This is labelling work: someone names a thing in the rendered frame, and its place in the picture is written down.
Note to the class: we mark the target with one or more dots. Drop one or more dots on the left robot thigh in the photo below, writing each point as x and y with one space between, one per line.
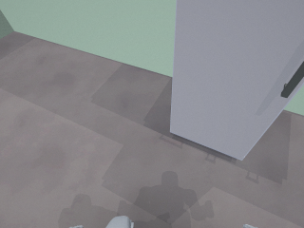
120 222

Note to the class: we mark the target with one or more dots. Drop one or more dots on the handle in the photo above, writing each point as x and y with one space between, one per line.
288 88

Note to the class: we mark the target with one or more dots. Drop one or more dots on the fridge door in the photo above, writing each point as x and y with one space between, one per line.
232 59

